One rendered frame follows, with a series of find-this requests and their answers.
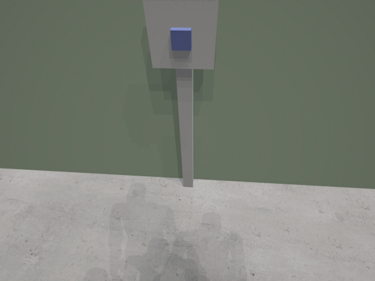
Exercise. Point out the panel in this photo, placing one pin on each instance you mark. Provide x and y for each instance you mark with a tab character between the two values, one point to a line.
201	16

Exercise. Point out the button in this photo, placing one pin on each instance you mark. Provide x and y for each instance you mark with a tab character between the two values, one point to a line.
181	39

